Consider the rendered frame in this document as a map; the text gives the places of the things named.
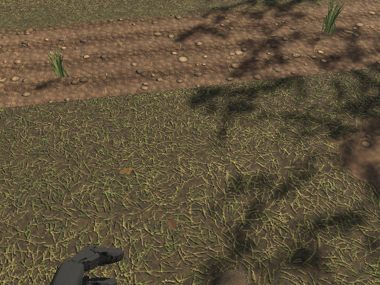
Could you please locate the robot left hand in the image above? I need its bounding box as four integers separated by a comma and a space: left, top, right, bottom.
50, 245, 124, 285

